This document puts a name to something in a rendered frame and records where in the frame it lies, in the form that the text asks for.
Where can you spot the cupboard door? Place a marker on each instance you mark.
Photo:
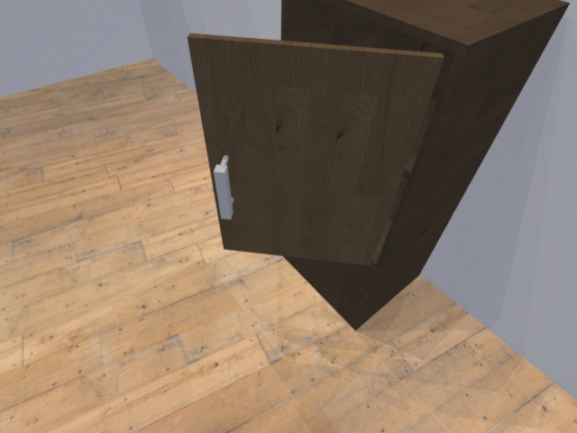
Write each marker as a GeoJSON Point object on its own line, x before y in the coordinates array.
{"type": "Point", "coordinates": [318, 137]}

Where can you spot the handle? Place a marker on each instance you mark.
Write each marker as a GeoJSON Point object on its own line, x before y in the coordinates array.
{"type": "Point", "coordinates": [222, 184]}

